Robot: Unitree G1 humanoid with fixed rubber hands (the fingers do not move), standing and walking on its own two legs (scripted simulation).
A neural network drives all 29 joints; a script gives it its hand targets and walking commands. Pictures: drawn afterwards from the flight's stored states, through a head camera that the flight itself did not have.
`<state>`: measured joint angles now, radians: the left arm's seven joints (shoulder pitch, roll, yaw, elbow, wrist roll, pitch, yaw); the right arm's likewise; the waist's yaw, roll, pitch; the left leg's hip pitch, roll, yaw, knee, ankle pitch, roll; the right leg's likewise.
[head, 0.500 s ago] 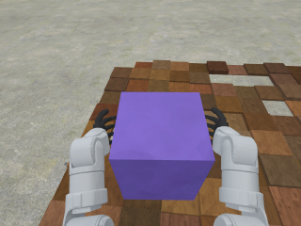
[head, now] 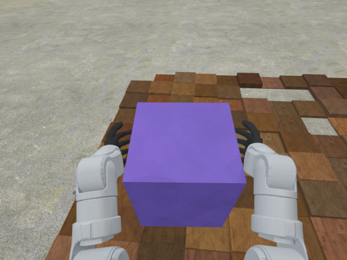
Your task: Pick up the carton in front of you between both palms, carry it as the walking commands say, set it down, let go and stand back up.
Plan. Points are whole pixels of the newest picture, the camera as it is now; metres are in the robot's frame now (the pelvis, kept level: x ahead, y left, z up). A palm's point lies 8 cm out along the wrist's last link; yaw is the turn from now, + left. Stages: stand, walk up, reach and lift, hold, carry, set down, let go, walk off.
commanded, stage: carry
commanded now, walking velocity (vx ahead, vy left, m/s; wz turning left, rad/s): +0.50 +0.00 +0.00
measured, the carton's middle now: (182, 168) +0.34 +0.00 +0.06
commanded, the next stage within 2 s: none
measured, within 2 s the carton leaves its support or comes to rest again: neither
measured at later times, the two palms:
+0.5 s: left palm (124, 117) +0.46 +0.15 +0.12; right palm (238, 120) +0.44 -0.15 +0.12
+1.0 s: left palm (128, 61) +0.78 +0.19 +0.14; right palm (208, 60) +0.78 -0.11 +0.14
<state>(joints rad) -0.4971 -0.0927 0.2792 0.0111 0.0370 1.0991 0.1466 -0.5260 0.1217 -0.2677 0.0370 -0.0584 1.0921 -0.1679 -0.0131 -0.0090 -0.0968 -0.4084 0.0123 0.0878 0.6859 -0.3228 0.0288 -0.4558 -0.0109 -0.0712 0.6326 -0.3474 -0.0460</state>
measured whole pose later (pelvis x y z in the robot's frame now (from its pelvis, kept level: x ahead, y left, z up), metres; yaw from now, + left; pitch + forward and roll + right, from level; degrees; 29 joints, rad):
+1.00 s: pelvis +0.43 +0.03 +0.00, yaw +0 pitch +3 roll +1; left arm -0.57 -0.05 0.24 -0.11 -0.05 1.10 0.18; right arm -0.55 0.12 -0.27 -0.15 -0.04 1.10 -0.18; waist 0.01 -0.01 0.00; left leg -0.54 -0.01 0.20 0.63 -0.29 0.05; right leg -0.07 -0.05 -0.09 0.76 -0.49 -0.02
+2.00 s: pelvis +1.11 +0.12 +0.02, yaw -1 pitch +5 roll -2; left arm -0.49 -0.10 0.25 -0.04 0.03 1.08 0.16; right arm -0.45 0.12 -0.25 -0.05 -0.03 1.06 -0.17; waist -0.05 0.00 -0.05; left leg -0.31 -0.02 0.05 0.48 -0.55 0.05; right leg -0.58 -0.02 -0.05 1.18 -0.46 0.00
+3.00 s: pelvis +1.88 +0.15 +0.03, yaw +1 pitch +5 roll -2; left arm -0.55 -0.17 0.29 0.01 0.12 1.08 0.15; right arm -0.57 0.08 -0.32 0.06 -0.02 1.09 -0.15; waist 0.03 0.02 -0.02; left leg -0.34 -0.02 -0.02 1.25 -0.42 0.04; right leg -0.58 0.06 -0.16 0.68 -0.19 -0.12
